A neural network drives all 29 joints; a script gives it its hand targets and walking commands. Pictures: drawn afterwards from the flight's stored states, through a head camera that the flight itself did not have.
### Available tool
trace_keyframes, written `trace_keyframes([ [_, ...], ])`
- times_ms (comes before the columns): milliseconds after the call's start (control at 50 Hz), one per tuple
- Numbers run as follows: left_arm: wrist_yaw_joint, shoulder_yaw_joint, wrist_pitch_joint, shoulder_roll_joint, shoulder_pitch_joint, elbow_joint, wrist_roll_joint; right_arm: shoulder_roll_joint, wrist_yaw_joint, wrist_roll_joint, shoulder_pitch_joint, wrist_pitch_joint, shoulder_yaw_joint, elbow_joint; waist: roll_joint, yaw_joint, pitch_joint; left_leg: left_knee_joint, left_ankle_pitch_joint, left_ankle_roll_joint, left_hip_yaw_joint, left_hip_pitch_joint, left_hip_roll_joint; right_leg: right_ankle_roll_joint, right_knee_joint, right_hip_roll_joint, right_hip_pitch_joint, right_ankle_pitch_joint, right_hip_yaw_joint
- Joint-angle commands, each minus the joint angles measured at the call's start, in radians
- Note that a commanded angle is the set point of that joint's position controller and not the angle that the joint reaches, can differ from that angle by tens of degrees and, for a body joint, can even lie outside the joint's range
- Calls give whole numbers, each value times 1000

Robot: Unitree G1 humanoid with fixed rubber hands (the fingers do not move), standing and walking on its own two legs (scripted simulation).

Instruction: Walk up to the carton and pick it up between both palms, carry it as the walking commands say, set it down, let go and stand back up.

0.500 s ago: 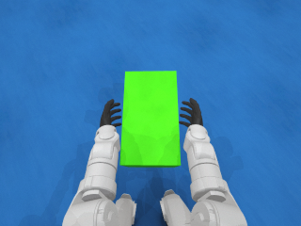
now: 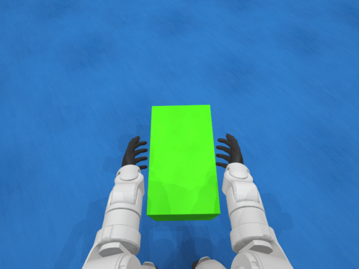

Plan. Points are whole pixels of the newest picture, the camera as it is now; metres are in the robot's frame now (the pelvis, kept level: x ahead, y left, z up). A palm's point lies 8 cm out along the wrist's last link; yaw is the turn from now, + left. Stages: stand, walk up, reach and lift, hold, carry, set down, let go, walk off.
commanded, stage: reach and lift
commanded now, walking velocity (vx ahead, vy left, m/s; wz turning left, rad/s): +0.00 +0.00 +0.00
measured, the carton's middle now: (182, 164) +0.39 -0.03 -0.10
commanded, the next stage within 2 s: hold in 1.82 s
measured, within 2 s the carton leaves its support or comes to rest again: neither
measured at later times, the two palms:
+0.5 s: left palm (126, 161) +0.33 +0.10 +0.05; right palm (246, 158) +0.32 -0.15 +0.06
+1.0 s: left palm (118, 163) +0.32 +0.11 +0.08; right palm (243, 157) +0.32 -0.13 +0.08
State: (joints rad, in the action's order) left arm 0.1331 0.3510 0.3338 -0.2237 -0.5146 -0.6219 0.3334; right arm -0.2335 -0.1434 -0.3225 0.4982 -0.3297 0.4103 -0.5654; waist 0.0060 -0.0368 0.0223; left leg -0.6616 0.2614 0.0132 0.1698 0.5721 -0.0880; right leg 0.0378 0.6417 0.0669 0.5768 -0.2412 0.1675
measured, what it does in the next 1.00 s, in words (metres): stands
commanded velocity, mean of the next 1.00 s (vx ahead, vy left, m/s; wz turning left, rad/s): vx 0.00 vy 0.00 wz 0.00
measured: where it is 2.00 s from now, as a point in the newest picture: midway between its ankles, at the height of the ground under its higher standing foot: outside the picture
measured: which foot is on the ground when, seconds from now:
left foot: down 0.00-1.00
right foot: down 0.00-1.00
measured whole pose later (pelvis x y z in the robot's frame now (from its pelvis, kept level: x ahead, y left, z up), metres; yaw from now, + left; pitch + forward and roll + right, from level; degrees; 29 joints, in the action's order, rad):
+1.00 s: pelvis +0.01 -0.01 +0.02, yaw -1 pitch -8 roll +0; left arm 0.11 0.32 0.72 -0.22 -0.49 -0.54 0.36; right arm -0.23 -0.15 -0.38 0.50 -0.71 0.34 -0.53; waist 0.00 0.00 0.00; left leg -0.47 0.22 0.01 0.15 0.11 -0.06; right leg 0.02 0.47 0.05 0.12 -0.21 0.16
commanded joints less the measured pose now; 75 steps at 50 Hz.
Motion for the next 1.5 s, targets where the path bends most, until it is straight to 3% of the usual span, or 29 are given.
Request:
trace_keyframes([
  [0, -292, -555, -34, -1006, -574, -35, -151, -1041, 292, 153, 515, 1, -571, -92, -9, 0, 532, 118, -194, -5, -87, -271, -31, -5, -83, 47, -317, 237, -115],
  [380, -315, -600, 155, -1015, -542, 88, -247, -1079, 297, 246, 466, -195, -617, 17, 0, -3, 385, 238, -197, -19, -79, -447, -12, 2, -208, 29, -492, 246, -101],
  [560, -319, -591, 261, -1024, -588, 133, -286, -1086, 306, 278, 510, -308, -614, 54, -1, 5, 299, 275, -136, -22, -75, -488, 4, 1, -232, 23, -525, 173, -101],
  [640, -318, -534, 295, -1014, -604, 96, -269, -1072, 311, 266, 538, -340, -570, 21, 2, 11, 235, 288, -79, -24, -78, -471, 12, -5, -244, 16, -515, 111, -100],
  [860, -315, -484, 309, -1039, -647, 73, -267, -1087, 308, 251, 607, -341, -540, -3, -1, 34, 255, 282, -103, -12, -94, -475, 11, -13, -243, 11, -544, 120, -90],
  [1200, -312, -485, 310, -1026, -658, 95, -266, -1083, 305, 235, 600, -327, -517, -15, -4, 38, 255, 291, -80, -1, -101, -481, 8, -14, -253, 10, -538, 86, -87],
  [1480, -303, -542, 327, -1038, -531, 173, -285, -1070, 313, 262, 496, -342, -586, 77, -7, 44, 283, 296, -194, 4, -94, -531, 7, -11, -258, 15, -566, 208, -87],
])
